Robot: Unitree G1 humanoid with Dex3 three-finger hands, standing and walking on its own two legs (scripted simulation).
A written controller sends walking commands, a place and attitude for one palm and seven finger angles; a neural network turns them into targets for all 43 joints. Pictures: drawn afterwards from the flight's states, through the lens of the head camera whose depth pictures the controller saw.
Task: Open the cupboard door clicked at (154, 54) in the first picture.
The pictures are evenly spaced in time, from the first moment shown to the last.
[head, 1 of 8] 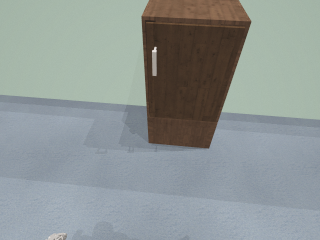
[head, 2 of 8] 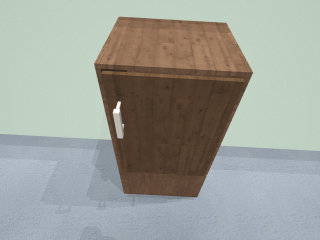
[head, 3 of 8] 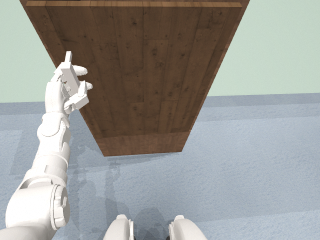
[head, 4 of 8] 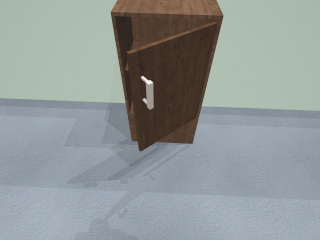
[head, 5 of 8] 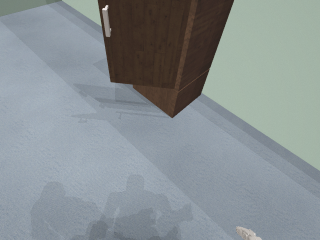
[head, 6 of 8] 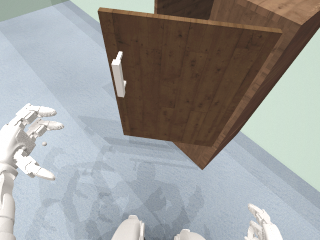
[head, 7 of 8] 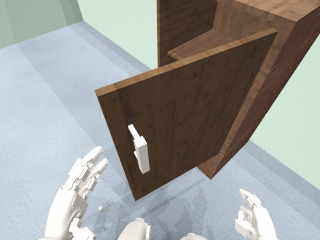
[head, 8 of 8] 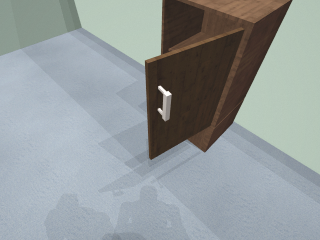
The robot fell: no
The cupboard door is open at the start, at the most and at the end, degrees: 0 79 78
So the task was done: yes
